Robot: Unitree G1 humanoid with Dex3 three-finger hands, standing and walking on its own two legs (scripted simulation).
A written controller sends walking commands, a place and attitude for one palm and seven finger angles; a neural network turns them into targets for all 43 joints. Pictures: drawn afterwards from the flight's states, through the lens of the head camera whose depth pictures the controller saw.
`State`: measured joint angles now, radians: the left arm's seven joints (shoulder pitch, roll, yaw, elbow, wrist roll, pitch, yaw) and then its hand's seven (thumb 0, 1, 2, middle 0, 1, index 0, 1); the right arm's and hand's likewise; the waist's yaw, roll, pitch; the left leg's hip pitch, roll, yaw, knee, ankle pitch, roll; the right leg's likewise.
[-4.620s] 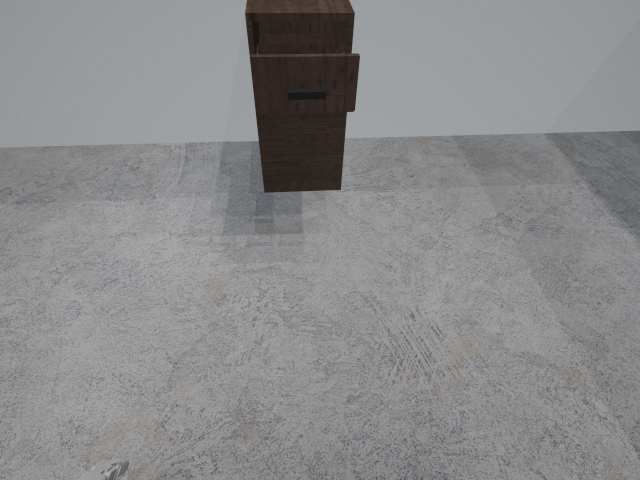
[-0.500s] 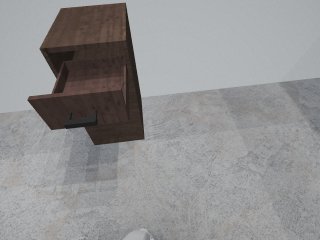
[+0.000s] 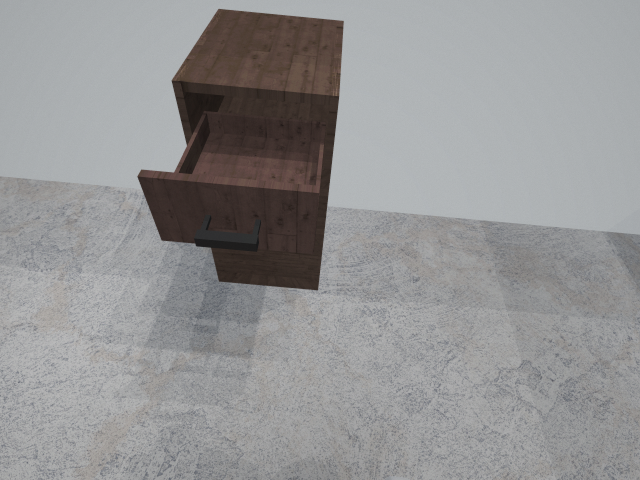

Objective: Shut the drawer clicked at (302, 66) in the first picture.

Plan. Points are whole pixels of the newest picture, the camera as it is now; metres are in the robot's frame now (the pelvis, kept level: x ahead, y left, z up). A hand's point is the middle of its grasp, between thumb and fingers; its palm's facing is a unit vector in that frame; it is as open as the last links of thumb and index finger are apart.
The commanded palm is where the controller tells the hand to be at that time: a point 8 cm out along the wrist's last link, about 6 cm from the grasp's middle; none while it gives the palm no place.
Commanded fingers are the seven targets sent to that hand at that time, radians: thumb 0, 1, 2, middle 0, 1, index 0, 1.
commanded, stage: take the last steps up to it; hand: left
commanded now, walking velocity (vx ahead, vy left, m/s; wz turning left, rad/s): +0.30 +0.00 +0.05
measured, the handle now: (229, 231) +0.55 +0.21 -0.09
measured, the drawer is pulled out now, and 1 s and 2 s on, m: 0.30 0.30 0.30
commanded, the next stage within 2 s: come to a stop and stand still in 0.70 s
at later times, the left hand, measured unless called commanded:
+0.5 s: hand out of the picture +0.15 +0.14 -0.16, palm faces +0.12 -0.97 -0.23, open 7.2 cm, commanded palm none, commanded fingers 0.00 0.90 0.90 -0.20 -0.30 -0.20 -0.30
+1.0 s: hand (191, 444) +0.20 +0.20 -0.19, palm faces +0.12 -0.98 -0.15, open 7.4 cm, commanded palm none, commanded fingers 0.00 0.90 0.90 -0.20 -0.30 -0.20 -0.30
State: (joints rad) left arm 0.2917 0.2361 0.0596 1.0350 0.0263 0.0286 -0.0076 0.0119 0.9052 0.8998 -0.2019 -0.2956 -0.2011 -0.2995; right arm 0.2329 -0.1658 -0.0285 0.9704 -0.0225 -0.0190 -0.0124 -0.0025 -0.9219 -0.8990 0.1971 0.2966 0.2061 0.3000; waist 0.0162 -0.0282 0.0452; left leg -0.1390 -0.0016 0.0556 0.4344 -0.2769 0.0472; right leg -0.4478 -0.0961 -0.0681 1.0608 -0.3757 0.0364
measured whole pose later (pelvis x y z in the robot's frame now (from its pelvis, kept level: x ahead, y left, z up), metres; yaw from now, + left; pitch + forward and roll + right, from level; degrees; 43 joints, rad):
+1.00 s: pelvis +0.23 +0.04 +0.00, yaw +2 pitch -2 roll -1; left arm 0.32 0.17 0.05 1.12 0.02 0.02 0.04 0.01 0.91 0.90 -0.20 -0.30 -0.20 -0.30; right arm 0.13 -0.13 -0.03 1.02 -0.01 -0.02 -0.05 -0.03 -0.96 -0.90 0.20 0.30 0.21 0.30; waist 0.03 -0.06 0.06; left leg -0.24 0.03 0.17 0.44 -0.17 0.07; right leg -0.40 -0.05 -0.03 1.00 -0.41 0.04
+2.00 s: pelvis +0.20 -0.08 +0.00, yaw +2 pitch -3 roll +0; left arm 0.34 0.09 0.02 1.16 0.00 0.00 0.03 0.01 0.91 0.90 -0.20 -0.30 -0.20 -0.30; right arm 0.29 -0.13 -0.01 1.15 -0.02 0.02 -0.04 0.00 -0.91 -0.90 0.19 0.30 0.20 0.30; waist 0.00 0.02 0.03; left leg -0.18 0.10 0.00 0.41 -0.18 -0.07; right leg -0.10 0.06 -0.11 0.40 -0.26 -0.08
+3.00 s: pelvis +0.25 -0.01 -0.02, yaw +2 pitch +0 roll +0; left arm 0.42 0.13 0.02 1.12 0.02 -0.03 0.03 0.01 0.90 0.90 -0.20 -0.30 -0.20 -0.30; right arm 0.32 -0.13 0.01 1.11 -0.03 -0.02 -0.01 0.00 -0.91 -0.90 0.19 0.30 0.20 0.30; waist 0.02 -0.03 0.01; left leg -0.23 -0.03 0.08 0.61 -0.39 0.06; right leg -0.16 -0.04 -0.07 0.58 -0.42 0.01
